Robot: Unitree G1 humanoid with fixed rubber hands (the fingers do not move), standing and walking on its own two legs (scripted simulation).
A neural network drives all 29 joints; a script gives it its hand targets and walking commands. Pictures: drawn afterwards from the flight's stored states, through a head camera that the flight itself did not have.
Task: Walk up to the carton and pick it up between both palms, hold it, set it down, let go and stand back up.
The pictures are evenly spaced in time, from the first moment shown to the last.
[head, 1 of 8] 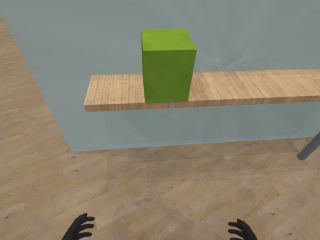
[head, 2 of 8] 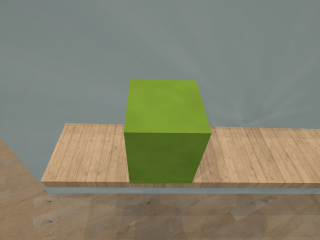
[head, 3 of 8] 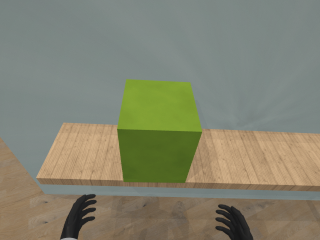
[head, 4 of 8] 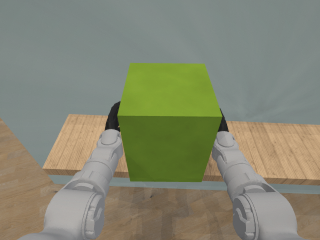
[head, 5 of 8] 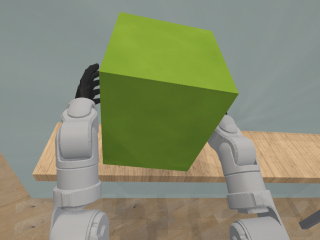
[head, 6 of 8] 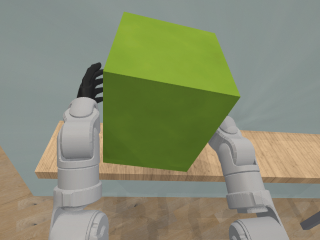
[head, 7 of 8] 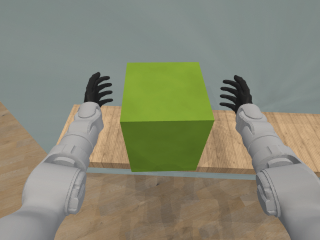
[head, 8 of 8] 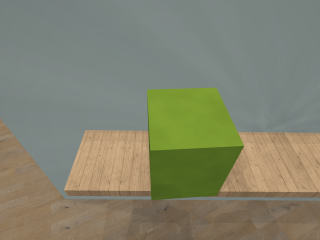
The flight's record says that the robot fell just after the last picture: no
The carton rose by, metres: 0.22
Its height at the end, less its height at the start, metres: +0.00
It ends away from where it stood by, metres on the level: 0.02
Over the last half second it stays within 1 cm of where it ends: yes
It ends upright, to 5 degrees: yes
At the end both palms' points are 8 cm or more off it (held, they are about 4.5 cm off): yes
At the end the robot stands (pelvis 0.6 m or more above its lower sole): yes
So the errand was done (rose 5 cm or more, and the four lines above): yes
